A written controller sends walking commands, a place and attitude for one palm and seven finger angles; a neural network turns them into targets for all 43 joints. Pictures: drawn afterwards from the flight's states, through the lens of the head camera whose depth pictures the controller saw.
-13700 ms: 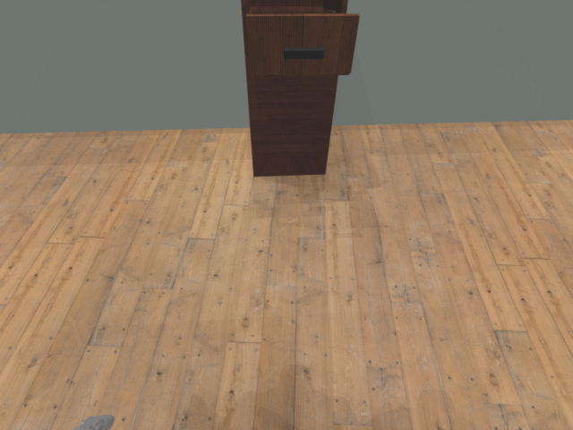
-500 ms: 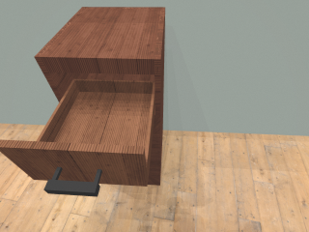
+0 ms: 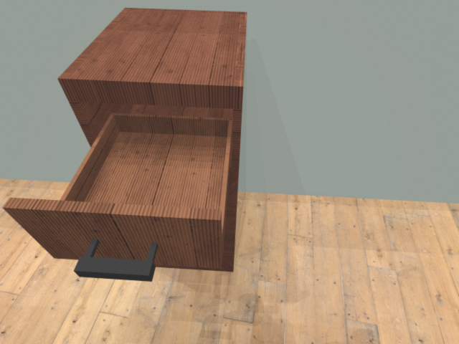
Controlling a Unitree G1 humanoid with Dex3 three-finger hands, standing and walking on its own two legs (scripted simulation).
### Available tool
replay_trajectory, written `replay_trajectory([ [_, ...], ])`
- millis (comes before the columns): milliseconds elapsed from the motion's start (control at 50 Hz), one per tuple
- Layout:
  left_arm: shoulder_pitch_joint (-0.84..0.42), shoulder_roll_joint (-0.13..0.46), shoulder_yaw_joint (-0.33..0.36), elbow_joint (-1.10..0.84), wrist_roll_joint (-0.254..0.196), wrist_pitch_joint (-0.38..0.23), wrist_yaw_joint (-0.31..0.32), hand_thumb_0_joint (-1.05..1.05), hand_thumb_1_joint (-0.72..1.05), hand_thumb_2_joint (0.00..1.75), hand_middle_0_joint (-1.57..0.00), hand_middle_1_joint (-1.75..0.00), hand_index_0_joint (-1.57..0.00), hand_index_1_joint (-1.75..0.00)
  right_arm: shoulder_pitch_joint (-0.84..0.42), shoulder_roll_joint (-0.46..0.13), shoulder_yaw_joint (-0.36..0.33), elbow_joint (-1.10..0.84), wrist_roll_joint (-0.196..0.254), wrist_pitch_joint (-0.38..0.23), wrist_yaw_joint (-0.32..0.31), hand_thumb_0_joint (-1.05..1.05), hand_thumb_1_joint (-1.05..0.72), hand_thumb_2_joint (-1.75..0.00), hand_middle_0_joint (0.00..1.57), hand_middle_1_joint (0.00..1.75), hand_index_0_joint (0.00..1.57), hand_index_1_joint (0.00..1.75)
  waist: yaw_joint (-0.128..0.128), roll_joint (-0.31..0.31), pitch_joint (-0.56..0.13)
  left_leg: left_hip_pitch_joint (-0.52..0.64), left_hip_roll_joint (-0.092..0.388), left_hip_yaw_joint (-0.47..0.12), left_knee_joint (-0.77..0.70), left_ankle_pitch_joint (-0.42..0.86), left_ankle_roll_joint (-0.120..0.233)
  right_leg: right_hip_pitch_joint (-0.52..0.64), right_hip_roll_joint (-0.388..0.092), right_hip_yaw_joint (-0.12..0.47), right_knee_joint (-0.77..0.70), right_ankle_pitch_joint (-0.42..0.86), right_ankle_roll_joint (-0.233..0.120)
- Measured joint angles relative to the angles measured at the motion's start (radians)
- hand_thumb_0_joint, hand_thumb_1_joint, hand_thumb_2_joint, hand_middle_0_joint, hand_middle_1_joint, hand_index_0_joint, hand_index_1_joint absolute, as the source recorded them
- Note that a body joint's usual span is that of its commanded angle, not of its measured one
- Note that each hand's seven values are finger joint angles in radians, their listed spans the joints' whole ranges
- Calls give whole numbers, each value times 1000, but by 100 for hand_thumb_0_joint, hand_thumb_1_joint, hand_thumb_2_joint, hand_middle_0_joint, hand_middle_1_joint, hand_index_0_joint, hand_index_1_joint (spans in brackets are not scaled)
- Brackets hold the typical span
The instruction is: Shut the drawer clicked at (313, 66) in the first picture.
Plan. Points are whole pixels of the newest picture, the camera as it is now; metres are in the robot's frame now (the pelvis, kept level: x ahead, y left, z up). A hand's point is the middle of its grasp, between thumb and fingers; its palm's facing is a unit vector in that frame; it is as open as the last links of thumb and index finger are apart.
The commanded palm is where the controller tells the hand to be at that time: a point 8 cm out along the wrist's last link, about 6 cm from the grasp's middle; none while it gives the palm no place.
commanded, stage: look again from close up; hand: left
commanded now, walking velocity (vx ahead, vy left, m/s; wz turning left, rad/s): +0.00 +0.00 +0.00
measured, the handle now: (120, 257) +0.25 +0.21 +0.02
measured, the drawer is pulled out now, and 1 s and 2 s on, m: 0.29 0.26 0.26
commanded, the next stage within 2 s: raise the hand and make a fist in 0.34 s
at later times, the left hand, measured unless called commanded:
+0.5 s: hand out of the picture -0.02 +0.19 -0.16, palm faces +0.10 -0.97 -0.20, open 7.3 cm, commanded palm +0.06 +0.22 -0.06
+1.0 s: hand out of the picture +0.10 +0.17 +0.02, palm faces +0.10 -0.99 -0.09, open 5.3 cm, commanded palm +0.07 +0.22 +0.00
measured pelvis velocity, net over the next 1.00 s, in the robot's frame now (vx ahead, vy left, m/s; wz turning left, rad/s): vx -0.07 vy -0.02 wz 0.10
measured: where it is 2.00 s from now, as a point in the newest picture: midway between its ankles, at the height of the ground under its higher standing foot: outside the picture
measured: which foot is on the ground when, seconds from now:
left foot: down 0.00-1.00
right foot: down 0.00-1.00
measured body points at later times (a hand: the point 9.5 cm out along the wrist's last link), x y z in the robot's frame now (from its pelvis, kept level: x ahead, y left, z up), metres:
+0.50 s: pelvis -0.03 +0.02 +0.00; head -0.02 +0.02 +0.45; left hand -0.02 +0.24 -0.14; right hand -0.04 -0.20 -0.16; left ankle -0.01 +0.11 -0.74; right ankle -0.04 -0.12 -0.74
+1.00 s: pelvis -0.07 -0.02 -0.07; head -0.05 -0.02 +0.38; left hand +0.08 +0.22 +0.02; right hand +0.19 -0.22 -0.10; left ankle -0.01 +0.11 -0.74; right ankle -0.04 -0.12 -0.74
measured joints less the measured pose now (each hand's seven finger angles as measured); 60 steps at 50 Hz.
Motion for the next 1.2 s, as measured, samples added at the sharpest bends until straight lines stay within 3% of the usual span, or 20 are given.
replay_trajectory([
  [460,33,-47,-6,59,6,-5,5,0,91,90,-20,-30,-20,-30,79,35,3,43,3,-9,3,0,-91,-90,20,30,20,30,-12,5,4,-31,-21,14,-33,53,29,-36,-21,13,-28,55,25],
  [500,140,-30,-1,-285,-49,77,27,2,93,90,-20,-30,-21,-30,124,35,16,-58,22,-63,-12,0,-91,-90,20,30,20,30,-14,-5,7,-54,-26,8,-9,47,30,-61,-26,6,8,44,19],
  [540,212,18,7,-562,-81,48,85,4,97,90,-22,-31,-22,-31,159,26,15,-112,37,-167,-32,1,-92,-90,20,30,21,30,-7,-20,-23,-75,-40,6,4,46,29,-99,-41,4,66,14,5],
  [580,217,42,0,-769,-121,32,109,5,98,90,-23,-33,-23,-33,170,-8,14,-173,54,-232,-34,2,-93,-90,20,30,21,30,-15,-7,-49,-102,-50,-11,37,38,31,-117,-53,-13,102,-7,10],
  [660,132,5,-23,-1012,-144,-100,83,4,97,90,-27,-38,-27,-38,104,-87,0,-297,45,-308,-31,2,-92,-90,20,30,20,30,-51,44,-94,-191,-46,-38,137,9,35,-179,-53,-39,166,-26,20],
  [700,128,-39,11,-972,-167,-158,43,2,95,90,-30,-42,-24,-40,52,-96,-15,-364,35,-315,-14,2,-92,-90,20,30,20,30,-58,40,-122,-263,-36,-33,198,-9,30,-257,-48,-32,232,-45,16],
  [740,162,-56,27,-927,-183,-268,-61,1,94,90,-33,-45,-24,-43,11,-89,-29,-430,31,-305,7,1,-92,-90,20,30,20,30,-46,11,-134,-334,-22,-27,262,-30,22,-334,-39,-23,303,-68,9],
  [800,240,-34,9,-962,-176,-396,-180,1,93,90,-39,-51,-31,-49,-15,-86,-46,-525,20,-300,26,1,-91,-90,20,30,20,30,-10,-40,-140,-442,-4,-41,369,-65,11,-438,-26,-33,409,-107,-6],
  [860,295,23,11,-1074,-159,-508,-214,1,92,90,-45,-57,-39,-56,-41,-95,-53,-577,14,-300,26,1,-91,-90,20,30,20,30,22,-49,-136,-530,11,-78,475,-101,-3,-503,-13,-66,494,-145,-23],
  [920,289,57,55,-1176,-187,-575,-214,2,91,90,-51,-64,-48,-63,-76,-96,-43,-596,19,-289,20,1,-91,-90,19,30,20,30,36,-18,-130,-590,18,-118,554,-126,-14,-539,-6,-102,553,-172,-35],
  [980,230,61,97,-1213,-233,-542,-246,2,90,90,-57,-70,-55,-70,-92,-79,-13,-602,33,-268,10,1,-91,-90,20,30,20,30,38,21,-129,-616,19,-141,586,-134,-18,-552,-3,-123,575,-183,-43],
  [1080,173,72,91,-1187,-259,-325,-359,1,90,90,-67,-81,-66,-81,-41,-31,41,-601,56,-234,-18,1,-90,-90,20,30,21,30,25,54,-138,-581,22,-131,539,-123,-15,-527,4,-112,533,-170,-43],
  [1120,189,82,91,-1192,-263,-255,-377,1,90,90,-71,-85,-71,-85,-7,-16,50,-593,56,-227,-30,1,-90,-90,20,30,21,30,13,56,-143,-551,25,-119,507,-118,-18,-505,7,-101,507,-164,-43],
  [1160,221,84,111,-1211,-279,-226,-365,1,90,90,-75,-90,-75,-90,23,-8,46,-578,56,-223,-38,1,-90,-90,20,30,21,30,1,55,-145,-520,29,-108,480,-118,-23,-480,11,-90,482,-160,-43],
  [1200,259,76,147,-1240,-299,-234,-339,1,90,90,-79,-94,-79,-94,50,-5,31,-558,57,-223,-43,1,-90,-90,20,30,21,30,-5,48,-146,-492,31,-100,459,-120,-27,-457,13,-82,462,-159,-42],
])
